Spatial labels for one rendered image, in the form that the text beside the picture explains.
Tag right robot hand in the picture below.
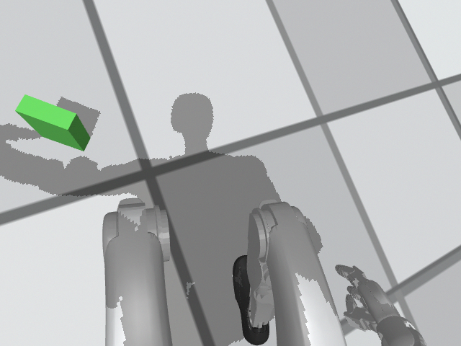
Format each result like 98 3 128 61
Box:
335 265 400 333

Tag right robot arm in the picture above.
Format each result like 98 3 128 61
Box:
376 316 427 346

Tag carton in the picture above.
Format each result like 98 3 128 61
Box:
15 94 90 151

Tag right robot foot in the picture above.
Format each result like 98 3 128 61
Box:
233 255 269 345

